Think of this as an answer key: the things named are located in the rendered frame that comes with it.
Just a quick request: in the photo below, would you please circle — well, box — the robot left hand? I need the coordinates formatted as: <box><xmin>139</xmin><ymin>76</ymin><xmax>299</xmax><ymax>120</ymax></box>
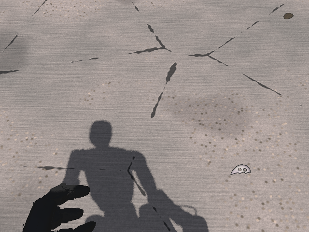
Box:
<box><xmin>22</xmin><ymin>183</ymin><xmax>96</xmax><ymax>232</ymax></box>

